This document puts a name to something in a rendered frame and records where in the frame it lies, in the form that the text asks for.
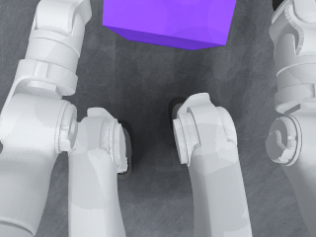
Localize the left robot upper arm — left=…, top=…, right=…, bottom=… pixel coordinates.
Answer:
left=0, top=93, right=78, bottom=237

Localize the carton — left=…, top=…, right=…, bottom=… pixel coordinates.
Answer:
left=102, top=0, right=236, bottom=50

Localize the right robot shin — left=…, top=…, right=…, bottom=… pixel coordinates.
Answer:
left=178, top=93, right=237, bottom=146

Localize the robot left forearm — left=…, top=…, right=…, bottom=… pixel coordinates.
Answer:
left=0, top=0, right=92, bottom=144

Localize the right robot upper arm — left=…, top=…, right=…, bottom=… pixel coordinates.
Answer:
left=265, top=115, right=316, bottom=237

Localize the robot right forearm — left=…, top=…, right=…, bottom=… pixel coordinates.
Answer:
left=269, top=0, right=316, bottom=117

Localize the right robot hand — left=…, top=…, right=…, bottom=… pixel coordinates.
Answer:
left=272, top=0, right=283, bottom=11

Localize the robot right foot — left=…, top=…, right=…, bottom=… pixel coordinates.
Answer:
left=168, top=97, right=186, bottom=133

